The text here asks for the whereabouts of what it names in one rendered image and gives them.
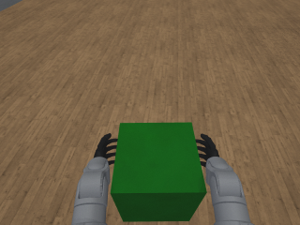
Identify robot left forearm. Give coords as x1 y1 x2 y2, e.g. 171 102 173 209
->
71 157 111 225

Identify carton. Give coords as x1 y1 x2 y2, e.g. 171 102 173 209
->
111 122 207 222

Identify robot right hand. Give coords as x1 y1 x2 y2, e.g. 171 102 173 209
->
195 134 219 168

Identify robot left hand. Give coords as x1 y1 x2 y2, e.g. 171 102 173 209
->
94 133 118 165

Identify robot right forearm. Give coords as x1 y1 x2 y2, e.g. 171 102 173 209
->
205 157 254 225

